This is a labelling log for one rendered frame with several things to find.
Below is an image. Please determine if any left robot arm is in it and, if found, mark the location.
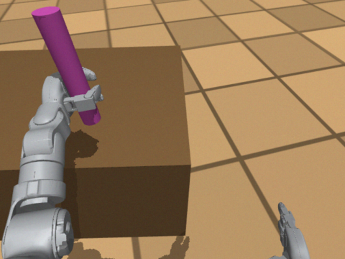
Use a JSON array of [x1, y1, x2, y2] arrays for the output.
[[1, 102, 74, 259]]

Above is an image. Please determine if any can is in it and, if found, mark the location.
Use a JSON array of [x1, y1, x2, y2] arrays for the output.
[[31, 6, 101, 126]]

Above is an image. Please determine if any left robot hand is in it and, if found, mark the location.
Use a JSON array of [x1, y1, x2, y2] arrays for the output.
[[42, 67, 104, 117]]

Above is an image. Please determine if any right robot hand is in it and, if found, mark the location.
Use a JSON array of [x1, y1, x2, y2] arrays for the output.
[[269, 202, 310, 259]]

